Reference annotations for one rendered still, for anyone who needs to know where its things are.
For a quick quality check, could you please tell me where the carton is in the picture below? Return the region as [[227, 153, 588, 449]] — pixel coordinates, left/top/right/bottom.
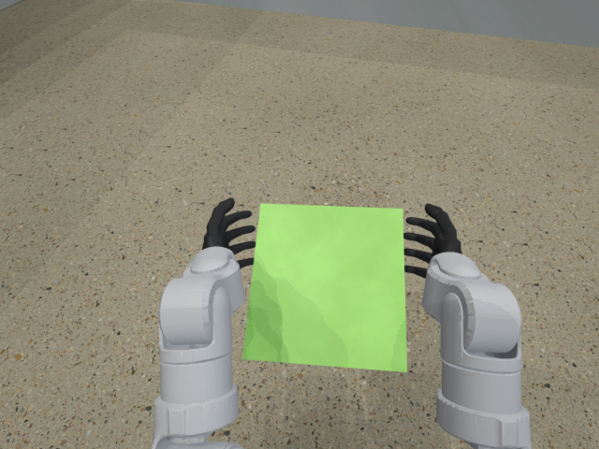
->
[[242, 203, 407, 372]]

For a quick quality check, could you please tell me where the right robot forearm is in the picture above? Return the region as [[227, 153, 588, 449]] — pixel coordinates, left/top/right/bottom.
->
[[422, 252, 533, 449]]

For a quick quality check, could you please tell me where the left robot hand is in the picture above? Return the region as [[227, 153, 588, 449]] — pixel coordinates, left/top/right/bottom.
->
[[202, 197, 256, 268]]

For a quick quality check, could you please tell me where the left robot forearm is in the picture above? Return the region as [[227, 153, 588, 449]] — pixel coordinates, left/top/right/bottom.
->
[[152, 247, 245, 449]]

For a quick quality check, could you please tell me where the right robot hand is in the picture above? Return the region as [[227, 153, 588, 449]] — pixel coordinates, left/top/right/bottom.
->
[[403, 203, 462, 279]]

